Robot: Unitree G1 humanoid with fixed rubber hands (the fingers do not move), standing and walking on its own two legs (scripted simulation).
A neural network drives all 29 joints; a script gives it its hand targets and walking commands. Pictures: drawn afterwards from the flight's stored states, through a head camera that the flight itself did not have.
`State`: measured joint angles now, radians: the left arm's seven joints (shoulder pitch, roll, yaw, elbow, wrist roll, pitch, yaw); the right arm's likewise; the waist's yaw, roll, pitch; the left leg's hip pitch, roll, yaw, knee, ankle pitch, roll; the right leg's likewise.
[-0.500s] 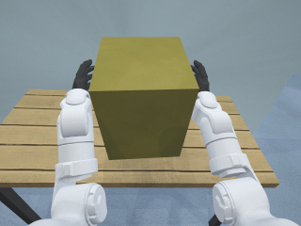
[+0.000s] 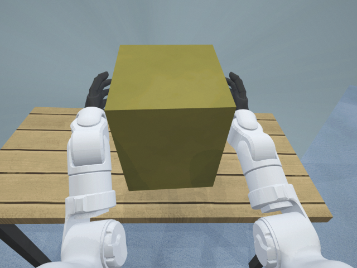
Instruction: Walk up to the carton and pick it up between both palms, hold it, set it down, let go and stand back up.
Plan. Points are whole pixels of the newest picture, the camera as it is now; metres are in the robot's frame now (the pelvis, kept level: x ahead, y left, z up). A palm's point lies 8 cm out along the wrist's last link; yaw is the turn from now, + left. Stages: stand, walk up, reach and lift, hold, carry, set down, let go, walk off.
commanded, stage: hold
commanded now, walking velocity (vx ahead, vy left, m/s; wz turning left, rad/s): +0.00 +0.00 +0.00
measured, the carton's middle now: (169, 120) +0.38 +0.01 +0.17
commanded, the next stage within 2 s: none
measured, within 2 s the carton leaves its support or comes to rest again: neither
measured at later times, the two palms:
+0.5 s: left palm (96, 110) +0.36 +0.15 +0.22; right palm (236, 110) +0.36 -0.14 +0.22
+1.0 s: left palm (95, 109) +0.36 +0.15 +0.22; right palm (236, 108) +0.37 -0.14 +0.22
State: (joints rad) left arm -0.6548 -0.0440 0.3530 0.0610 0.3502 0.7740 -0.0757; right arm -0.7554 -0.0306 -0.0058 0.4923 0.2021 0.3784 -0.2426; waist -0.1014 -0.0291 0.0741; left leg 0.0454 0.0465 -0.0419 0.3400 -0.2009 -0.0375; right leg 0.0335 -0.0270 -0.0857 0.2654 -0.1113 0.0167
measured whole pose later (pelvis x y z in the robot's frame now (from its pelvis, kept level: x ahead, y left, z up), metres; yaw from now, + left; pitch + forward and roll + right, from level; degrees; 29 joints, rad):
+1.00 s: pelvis +0.00 +0.00 +0.00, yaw +0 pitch -10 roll -1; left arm -0.66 -0.04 0.35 0.07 0.35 0.77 -0.07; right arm -0.76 -0.03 -0.01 0.50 0.21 0.38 -0.24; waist -0.10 -0.03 0.06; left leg 0.03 0.05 -0.04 0.34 -0.20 -0.04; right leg 0.03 -0.03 -0.09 0.27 -0.11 0.02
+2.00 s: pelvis +0.00 +0.00 +0.00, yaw +0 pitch -10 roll -1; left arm -0.67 -0.04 0.36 0.08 0.35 0.77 -0.08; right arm -0.77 -0.03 -0.02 0.51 0.20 0.38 -0.24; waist -0.10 -0.03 0.07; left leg 0.03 0.05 -0.04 0.34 -0.20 -0.04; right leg 0.02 -0.03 -0.08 0.27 -0.11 0.02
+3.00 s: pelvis +0.00 +0.00 +0.00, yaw +0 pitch -10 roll -1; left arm -0.68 -0.04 0.36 0.10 0.35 0.77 -0.08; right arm -0.78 -0.03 -0.02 0.53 0.20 0.38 -0.24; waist -0.10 -0.04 0.06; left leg 0.03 0.05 -0.04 0.34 -0.20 -0.04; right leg 0.02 -0.03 -0.09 0.27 -0.11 0.01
